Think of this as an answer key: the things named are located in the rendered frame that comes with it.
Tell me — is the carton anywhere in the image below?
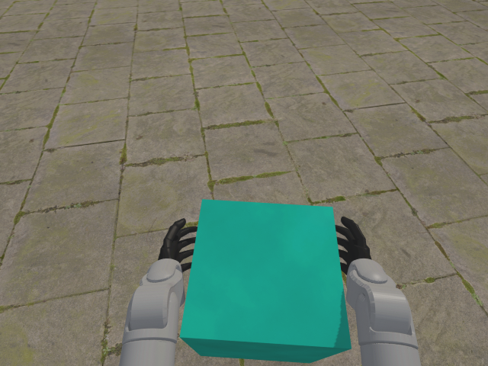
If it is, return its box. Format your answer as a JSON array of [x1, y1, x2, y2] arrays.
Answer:
[[180, 199, 352, 363]]

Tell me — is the left robot forearm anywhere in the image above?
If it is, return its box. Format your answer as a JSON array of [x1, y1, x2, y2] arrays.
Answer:
[[119, 258, 185, 366]]

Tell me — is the left robot hand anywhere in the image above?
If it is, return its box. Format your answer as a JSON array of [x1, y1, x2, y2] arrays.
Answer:
[[158, 218, 197, 272]]

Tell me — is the right robot hand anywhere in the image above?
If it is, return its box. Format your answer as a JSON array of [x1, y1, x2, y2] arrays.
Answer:
[[335, 217, 372, 275]]

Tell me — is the right robot forearm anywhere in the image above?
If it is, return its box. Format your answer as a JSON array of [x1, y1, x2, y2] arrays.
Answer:
[[346, 258, 421, 366]]

